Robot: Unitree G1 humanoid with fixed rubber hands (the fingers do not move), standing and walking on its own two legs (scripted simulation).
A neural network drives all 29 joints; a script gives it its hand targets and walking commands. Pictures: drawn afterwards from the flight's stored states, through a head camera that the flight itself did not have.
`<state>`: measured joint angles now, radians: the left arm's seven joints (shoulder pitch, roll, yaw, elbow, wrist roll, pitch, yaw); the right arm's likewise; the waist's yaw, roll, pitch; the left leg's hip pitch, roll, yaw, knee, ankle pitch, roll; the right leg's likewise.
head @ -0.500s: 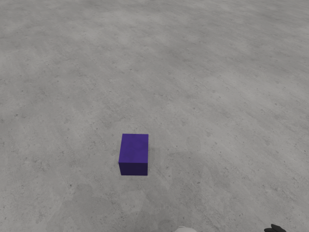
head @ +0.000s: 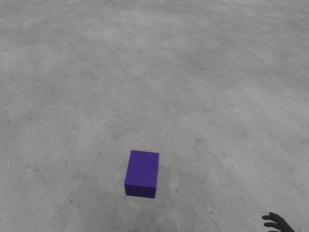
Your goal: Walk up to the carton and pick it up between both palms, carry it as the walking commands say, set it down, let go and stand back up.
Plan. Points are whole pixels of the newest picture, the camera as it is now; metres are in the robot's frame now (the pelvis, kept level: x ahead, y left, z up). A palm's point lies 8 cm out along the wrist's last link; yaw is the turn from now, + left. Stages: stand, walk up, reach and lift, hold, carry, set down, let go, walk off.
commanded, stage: walk up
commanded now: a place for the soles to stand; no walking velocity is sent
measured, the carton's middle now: (142, 174) +0.57 +0.06 -0.66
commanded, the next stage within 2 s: none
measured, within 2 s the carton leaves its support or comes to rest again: neither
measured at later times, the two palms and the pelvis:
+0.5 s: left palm (47, 198) +0.22 +0.30 -0.08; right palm (275, 228) +0.18 -0.33 -0.10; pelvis +0.08 -0.01 +0.00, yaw +0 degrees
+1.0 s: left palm out of the picture +0.10 +0.42 -0.05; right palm (263, 213) +0.21 -0.31 -0.08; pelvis +0.08 +0.03 +0.00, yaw +2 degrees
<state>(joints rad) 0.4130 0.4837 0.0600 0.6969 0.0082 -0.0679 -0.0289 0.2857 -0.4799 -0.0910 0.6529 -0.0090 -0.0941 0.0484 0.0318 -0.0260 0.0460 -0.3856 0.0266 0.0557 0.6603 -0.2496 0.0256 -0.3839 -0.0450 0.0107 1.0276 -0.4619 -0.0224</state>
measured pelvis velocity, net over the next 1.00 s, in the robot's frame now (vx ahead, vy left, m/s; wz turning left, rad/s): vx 0.08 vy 0.03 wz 0.04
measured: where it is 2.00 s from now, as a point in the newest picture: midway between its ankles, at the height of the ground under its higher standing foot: outside the picture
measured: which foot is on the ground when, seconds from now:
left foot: down 0.00-0.80, up 0.82-1.00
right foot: up 0.00-0.18, down 0.20-1.00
